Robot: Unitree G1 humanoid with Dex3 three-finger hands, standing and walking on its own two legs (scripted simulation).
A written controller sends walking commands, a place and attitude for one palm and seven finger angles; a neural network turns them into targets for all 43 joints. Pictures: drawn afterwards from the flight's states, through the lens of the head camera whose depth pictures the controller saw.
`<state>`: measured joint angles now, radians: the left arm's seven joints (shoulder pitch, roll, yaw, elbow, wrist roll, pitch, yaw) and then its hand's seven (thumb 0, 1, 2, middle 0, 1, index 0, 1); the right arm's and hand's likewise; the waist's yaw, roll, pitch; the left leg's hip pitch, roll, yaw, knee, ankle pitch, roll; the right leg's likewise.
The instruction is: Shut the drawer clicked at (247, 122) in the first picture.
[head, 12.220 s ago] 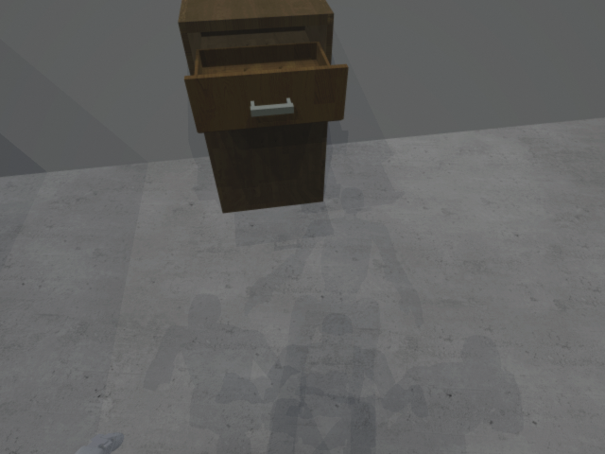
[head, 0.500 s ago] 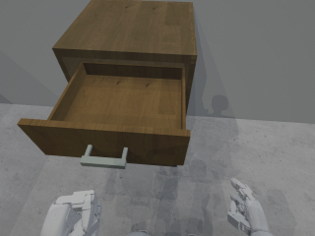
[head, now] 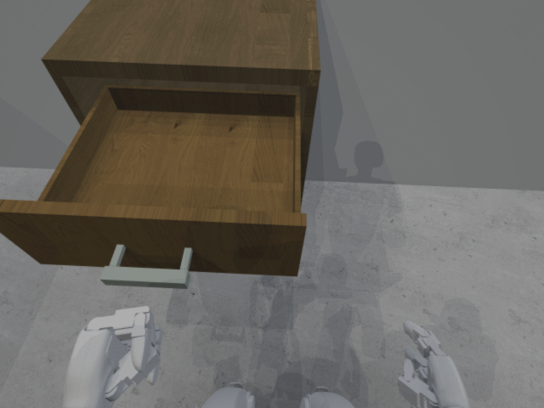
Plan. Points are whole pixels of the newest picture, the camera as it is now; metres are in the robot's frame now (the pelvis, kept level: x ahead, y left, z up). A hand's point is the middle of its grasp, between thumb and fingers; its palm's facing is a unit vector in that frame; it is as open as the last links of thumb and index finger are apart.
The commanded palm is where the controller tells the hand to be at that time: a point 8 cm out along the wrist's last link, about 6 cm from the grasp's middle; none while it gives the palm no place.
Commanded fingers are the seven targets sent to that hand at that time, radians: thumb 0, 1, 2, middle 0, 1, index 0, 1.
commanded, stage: bring the fist close to the handle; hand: left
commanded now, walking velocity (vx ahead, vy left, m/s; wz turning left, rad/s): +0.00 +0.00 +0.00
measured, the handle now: (150, 265) +0.31 +0.20 +0.03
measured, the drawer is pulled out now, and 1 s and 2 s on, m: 0.29 0.29 0.20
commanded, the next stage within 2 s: push the drawer shut in 0.72 s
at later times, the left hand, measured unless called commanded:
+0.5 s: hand (171, 339) +0.21 +0.14 +0.02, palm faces -0.03 -1.00 -0.03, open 3.3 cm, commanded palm +0.18 +0.21 +0.03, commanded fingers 0.00 0.90 0.90 -1.40 -1.60 -1.40 -1.60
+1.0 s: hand (163, 329) +0.22 +0.16 +0.03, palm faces +0.00 -1.00 -0.04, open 3.3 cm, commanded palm +0.20 +0.21 +0.03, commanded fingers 0.00 0.90 0.90 -1.40 -1.60 -1.40 -1.60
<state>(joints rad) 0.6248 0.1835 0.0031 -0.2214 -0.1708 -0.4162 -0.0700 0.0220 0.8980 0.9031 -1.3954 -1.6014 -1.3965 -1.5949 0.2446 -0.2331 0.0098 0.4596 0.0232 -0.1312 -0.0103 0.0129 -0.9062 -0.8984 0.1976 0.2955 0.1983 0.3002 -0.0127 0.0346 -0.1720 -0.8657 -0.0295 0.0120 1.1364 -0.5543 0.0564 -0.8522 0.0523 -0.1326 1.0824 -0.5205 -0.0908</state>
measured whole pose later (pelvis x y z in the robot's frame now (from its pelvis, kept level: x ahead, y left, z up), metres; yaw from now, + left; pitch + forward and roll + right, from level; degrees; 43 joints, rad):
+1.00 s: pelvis -0.01 +0.01 -0.02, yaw +0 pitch +20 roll -3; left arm 0.41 0.19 -0.01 -0.09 -0.16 -0.46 -0.05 0.02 0.90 0.90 -1.40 -1.60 -1.40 -1.60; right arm 0.21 -0.24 0.03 0.46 0.01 -0.10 0.00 0.01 -0.91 -0.90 0.20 0.30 0.20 0.30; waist -0.02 0.04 -0.19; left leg -1.01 -0.04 0.01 1.25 -0.58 0.07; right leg -0.99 0.04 -0.14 1.18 -0.55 -0.08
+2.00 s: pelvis -0.02 +0.02 -0.01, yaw +0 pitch +20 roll -3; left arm -0.16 0.20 0.02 0.40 -0.14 -0.42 -0.01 -0.02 0.85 0.95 -1.40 -1.60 -1.40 -1.60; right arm 0.22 -0.26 0.03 0.58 0.01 -0.03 0.00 0.01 -0.91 -0.90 0.20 0.30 0.20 0.30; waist -0.04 0.03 -0.16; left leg -0.99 -0.05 0.03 1.18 -0.53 0.09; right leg -0.97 0.03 -0.12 1.12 -0.50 -0.06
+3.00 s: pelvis -0.02 +0.02 -0.02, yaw -2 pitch +24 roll -3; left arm -0.75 0.33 0.26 1.07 -0.08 -0.54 -0.05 0.01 0.82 0.93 -1.40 -1.60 -1.40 -1.60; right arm 0.32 -0.27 0.04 0.65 -0.02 0.03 0.02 0.01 -0.91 -0.90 0.20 0.30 0.20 0.30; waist -0.15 0.03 -0.14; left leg -1.09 -0.03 0.04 1.18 -0.52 0.09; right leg -1.07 0.04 -0.11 1.12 -0.47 -0.07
